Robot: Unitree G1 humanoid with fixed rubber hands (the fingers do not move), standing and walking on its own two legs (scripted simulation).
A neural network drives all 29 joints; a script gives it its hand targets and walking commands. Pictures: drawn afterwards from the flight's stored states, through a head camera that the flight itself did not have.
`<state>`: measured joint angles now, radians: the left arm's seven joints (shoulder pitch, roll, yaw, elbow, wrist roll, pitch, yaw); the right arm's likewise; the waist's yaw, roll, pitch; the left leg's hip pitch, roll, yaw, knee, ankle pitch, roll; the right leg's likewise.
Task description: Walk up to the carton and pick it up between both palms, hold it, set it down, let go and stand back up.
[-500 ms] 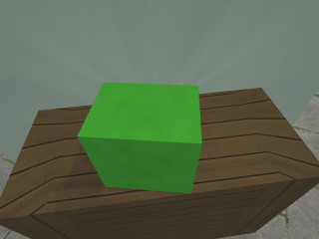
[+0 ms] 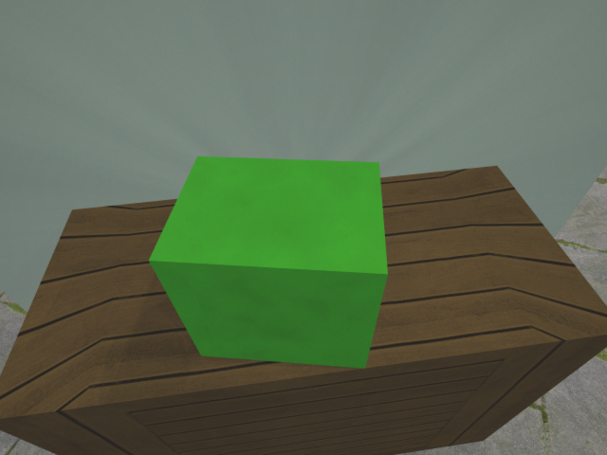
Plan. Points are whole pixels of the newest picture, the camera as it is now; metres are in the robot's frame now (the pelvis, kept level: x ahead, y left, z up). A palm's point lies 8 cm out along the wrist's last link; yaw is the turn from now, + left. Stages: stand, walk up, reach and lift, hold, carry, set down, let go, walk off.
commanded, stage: stand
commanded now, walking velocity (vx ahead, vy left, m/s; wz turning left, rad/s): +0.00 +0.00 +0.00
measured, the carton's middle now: (284, 265) +0.38 +0.04 +0.04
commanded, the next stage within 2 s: none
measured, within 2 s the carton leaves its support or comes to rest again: neither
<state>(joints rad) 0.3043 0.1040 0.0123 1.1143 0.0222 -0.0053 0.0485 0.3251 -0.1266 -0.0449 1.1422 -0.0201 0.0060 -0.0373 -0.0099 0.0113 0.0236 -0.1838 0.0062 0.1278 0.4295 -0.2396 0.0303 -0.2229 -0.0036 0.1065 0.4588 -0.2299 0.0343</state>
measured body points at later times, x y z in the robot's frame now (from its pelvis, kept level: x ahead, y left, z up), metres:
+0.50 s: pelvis +0.00 +0.00 +0.00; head +0.02 -0.01 +0.45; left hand -0.01 +0.20 -0.16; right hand -0.03 -0.21 -0.17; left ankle +0.00 +0.10 -0.74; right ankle +0.01 -0.14 -0.74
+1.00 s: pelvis +0.02 -0.01 +0.00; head +0.03 -0.02 +0.45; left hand +0.00 +0.20 -0.16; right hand -0.01 -0.22 -0.16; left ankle +0.00 +0.10 -0.74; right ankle +0.01 -0.14 -0.74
